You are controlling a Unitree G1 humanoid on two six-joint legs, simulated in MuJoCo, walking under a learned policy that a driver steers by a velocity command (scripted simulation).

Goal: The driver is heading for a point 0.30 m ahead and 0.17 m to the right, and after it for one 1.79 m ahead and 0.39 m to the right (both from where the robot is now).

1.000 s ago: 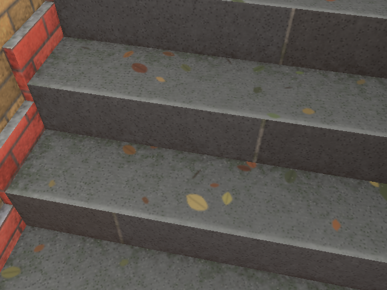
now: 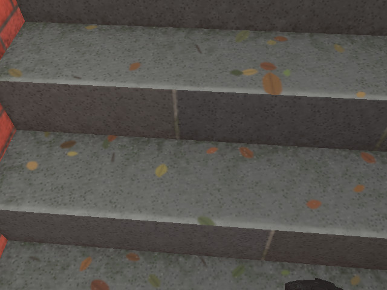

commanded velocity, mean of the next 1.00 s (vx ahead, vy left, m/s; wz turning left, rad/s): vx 0.23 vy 0.00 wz -0.39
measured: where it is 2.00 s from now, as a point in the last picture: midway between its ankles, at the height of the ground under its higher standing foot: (138, 259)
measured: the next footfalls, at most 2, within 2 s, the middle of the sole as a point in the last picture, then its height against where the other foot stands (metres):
right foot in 0.32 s outside the picture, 0.19 m higher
left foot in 0.90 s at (117, 214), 0.19 m higher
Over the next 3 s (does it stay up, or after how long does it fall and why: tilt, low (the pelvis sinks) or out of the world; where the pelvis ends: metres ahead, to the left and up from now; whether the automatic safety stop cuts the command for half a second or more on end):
stays up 0.67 -0.05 0.49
